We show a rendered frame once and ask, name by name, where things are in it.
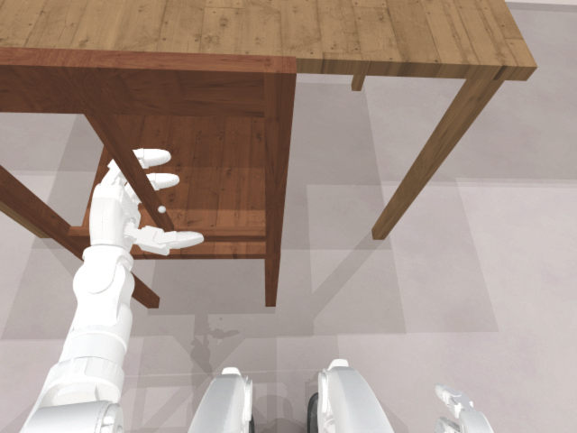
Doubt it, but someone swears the robot right shin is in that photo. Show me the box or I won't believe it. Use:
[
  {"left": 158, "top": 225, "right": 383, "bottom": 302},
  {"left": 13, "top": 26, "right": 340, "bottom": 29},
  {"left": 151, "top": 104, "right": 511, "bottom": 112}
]
[{"left": 317, "top": 359, "right": 349, "bottom": 433}]

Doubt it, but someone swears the robot left forearm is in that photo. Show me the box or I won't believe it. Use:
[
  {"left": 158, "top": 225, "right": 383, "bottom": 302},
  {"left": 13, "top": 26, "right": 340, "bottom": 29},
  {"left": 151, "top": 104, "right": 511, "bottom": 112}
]
[{"left": 20, "top": 244, "right": 134, "bottom": 433}]

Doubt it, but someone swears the robot right hand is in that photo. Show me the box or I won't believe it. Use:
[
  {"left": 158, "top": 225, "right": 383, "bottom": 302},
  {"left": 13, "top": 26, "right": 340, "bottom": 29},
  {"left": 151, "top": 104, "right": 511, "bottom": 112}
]
[{"left": 435, "top": 383, "right": 494, "bottom": 433}]

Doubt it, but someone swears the table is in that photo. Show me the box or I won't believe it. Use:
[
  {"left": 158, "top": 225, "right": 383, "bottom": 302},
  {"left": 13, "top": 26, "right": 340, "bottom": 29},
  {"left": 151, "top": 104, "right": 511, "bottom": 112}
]
[{"left": 0, "top": 0, "right": 537, "bottom": 240}]

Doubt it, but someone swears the robot left hand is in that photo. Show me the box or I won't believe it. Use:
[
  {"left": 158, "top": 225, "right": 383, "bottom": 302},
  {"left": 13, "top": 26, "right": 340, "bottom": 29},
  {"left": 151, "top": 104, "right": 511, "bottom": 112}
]
[{"left": 89, "top": 149, "right": 204, "bottom": 255}]

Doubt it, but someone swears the chair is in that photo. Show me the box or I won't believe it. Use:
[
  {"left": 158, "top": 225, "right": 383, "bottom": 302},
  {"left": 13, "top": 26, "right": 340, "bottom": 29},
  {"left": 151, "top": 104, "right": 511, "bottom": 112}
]
[{"left": 0, "top": 47, "right": 297, "bottom": 309}]

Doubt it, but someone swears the robot left thigh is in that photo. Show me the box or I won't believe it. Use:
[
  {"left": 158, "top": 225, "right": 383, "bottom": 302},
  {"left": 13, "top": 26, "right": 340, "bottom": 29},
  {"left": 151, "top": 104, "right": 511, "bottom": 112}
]
[{"left": 188, "top": 373, "right": 252, "bottom": 433}]

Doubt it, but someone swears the left robot upper arm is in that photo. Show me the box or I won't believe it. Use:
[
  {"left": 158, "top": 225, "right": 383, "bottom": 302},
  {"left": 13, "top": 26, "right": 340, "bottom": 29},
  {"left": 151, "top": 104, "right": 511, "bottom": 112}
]
[{"left": 23, "top": 400, "right": 124, "bottom": 433}]

